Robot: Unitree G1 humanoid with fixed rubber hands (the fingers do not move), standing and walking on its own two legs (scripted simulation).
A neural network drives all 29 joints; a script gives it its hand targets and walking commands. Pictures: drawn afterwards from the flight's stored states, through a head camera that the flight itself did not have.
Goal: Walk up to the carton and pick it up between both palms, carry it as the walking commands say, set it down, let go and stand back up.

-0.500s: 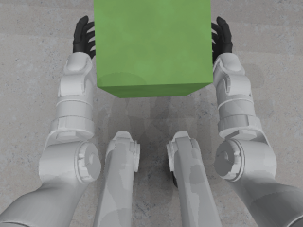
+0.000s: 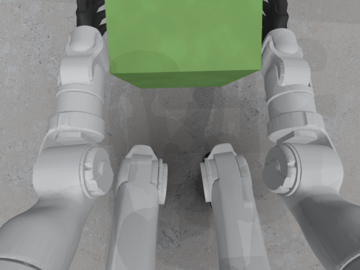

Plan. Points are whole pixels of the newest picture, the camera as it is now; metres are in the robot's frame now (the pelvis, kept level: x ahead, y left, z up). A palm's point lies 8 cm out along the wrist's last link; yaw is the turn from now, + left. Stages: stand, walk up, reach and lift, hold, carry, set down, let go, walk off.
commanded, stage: set down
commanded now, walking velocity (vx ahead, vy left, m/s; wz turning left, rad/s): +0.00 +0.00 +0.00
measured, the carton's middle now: (181, 40) +0.53 +0.01 -0.21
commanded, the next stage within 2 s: none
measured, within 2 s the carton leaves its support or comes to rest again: rests again in 1.04 s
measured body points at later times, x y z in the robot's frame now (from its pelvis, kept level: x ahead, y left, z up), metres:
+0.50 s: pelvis +0.00 +0.00 -0.02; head +0.35 +0.00 +0.26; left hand +0.54 +0.17 -0.18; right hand +0.55 -0.15 -0.18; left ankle +0.11 +0.12 -0.38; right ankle +0.10 -0.12 -0.38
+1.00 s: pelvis +0.00 +0.00 -0.03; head +0.36 +0.00 +0.24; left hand +0.54 +0.17 -0.20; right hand +0.54 -0.15 -0.20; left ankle +0.11 +0.12 -0.38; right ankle +0.10 -0.12 -0.38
